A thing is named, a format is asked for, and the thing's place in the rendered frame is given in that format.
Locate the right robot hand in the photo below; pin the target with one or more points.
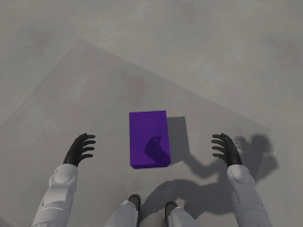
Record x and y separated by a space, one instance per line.
231 155

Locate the left robot forearm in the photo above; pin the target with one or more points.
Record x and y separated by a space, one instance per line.
56 204

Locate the carton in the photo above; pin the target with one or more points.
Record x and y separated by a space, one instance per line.
149 139

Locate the left robot hand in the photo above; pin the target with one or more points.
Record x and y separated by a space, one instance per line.
75 153

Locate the robot left shin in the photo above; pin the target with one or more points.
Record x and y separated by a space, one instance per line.
128 203

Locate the right robot thigh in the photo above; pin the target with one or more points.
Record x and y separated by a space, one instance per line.
181 219

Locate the right robot forearm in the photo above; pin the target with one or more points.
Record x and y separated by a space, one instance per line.
247 204

